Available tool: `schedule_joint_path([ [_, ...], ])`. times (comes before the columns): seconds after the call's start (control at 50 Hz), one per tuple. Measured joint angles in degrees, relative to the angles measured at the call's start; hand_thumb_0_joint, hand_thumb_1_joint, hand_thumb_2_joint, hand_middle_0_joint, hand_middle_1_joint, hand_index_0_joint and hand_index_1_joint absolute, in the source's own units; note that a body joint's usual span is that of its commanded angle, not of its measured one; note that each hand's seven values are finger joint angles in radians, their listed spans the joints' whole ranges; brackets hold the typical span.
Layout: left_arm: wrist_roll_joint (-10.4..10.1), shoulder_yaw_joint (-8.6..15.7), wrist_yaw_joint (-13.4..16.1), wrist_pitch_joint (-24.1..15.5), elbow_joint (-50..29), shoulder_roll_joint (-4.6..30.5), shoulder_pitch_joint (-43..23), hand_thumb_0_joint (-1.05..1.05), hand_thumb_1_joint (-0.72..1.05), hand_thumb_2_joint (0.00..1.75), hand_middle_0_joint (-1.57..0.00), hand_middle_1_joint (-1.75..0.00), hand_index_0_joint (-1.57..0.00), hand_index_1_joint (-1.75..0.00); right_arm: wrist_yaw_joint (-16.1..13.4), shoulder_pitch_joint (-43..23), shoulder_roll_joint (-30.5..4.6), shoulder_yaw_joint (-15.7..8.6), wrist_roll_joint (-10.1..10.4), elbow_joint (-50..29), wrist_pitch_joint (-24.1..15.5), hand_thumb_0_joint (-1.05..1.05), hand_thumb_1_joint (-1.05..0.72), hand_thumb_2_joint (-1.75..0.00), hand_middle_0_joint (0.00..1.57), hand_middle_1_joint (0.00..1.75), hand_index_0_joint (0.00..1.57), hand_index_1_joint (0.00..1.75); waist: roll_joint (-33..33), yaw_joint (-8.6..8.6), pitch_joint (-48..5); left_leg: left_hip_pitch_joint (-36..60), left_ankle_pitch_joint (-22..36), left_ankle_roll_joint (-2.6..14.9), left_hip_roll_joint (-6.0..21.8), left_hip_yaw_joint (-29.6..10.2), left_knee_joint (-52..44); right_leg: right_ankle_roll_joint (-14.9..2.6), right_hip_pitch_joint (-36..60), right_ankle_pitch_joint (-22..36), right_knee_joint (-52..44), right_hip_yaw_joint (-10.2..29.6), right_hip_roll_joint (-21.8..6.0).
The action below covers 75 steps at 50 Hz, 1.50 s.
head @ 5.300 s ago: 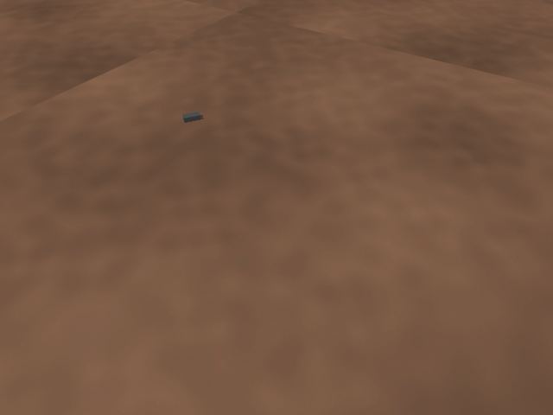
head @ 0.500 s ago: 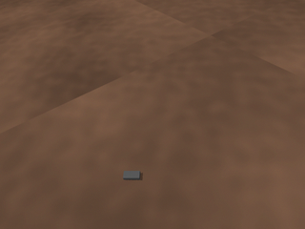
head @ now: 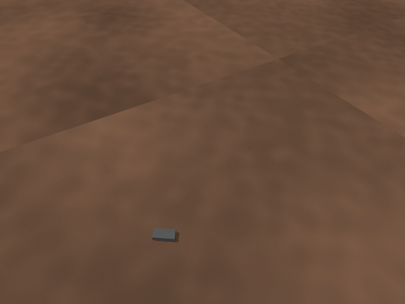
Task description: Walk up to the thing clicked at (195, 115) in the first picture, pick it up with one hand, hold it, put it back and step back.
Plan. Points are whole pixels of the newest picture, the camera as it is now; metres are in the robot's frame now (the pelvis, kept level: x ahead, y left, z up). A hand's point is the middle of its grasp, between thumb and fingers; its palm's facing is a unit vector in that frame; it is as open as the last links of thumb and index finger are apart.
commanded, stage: walk up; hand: left
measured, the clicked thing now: (164, 234) +0.57 +0.20 -0.74
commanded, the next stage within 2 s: stand in 1.40 s
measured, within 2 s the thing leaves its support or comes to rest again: neither
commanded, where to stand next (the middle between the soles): +0.09 +0.00 m, yaw -2 degrees
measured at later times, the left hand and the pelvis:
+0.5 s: hand out of the picture +0.09 +0.26 -0.13, palm faces -0.02 -0.93 -0.38, open 7.4 cm; pelvis +0.03 +0.00 +0.02, yaw +0 degrees
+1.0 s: hand out of the picture +0.14 +0.26 -0.13, palm faces -0.05 -0.93 -0.36, open 7.4 cm; pelvis +0.04 +0.00 +0.03, yaw -1 degrees
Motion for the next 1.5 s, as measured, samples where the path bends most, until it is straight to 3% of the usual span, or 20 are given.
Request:
schedule_joint_path([
  [0.04,0.3,-0.2,0.1,-0.2,1.4,-0.4,0.1,0.01,0.91,0.90,-0.20,-0.30,-0.20,-0.30,0.0,-0.7,0.2,0.4,0.3,0.7,0.0,0.01,-0.90,-0.90,0.20,0.30,0.20,0.30,0.9,0.22,-0.4,0.7,0.2,-0.08,0.4,-0.4,-0.6,0.87,1.4,0.8,-2.0,-0.4,0.4],
  [0.28,0.3,-0.8,-0.6,-0.6,7.4,-0.4,0.1,0.01,0.91,0.90,-0.20,-0.30,-0.20,-0.30,0.6,-3.5,1.5,1.5,0.6,4.7,-0.7,0.01,-0.90,-0.90,0.21,0.30,0.20,0.30,2.2,1.36,-2.4,5.5,3.7,-0.24,-0.4,0.2,-9.5,1.16,5.5,3.3,-9.4,-0.1,-0.2],
  [0.6,0.3,-1.0,-0.4,-0.3,8.8,-1.8,-5.4,0.01,0.91,0.90,-0.20,-0.30,-0.20,-0.30,0.0,-3.7,0.7,0.4,0.5,9.3,-0.5,0.01,-0.90,-0.90,0.20,0.30,0.20,0.30,1.2,-0.11,-2.5,10.4,6.0,-0.22,-1.1,1.3,-16.6,1.50,9.3,4.9,-14.9,0.8,-0.8],
  [0.84,0.6,-0.8,-0.5,0.2,9.5,-2.3,-7.3,0.01,0.91,0.90,-0.20,-0.30,-0.20,-0.30,-0.2,-2.9,1.0,0.3,0.3,10.6,-0.7,0.01,-0.90,-0.90,0.20,0.30,0.20,0.30,0.7,-1.19,-2.6,11.9,6.3,-0.14,-1.0,2.0,-18.5,1.67,10.6,5.7,-17.1,1.4,-0.8],
  [1.5,0.4,-0.4,-0.5,1.1,9.8,-2.5,-5.3,0.01,0.91,0.90,-0.20,-0.30,-0.20,-0.30,-0.6,-3.5,1.7,0.5,0.3,10.1,-1.1,0.01,-0.90,-0.90,0.20,0.30,0.20,0.30,0.7,-0.46,-2.4,13.4,7.1,-0.22,-1.3,2.1,-20.6,1.74,11.5,5.8,-18.0,1.5,-1.1],
])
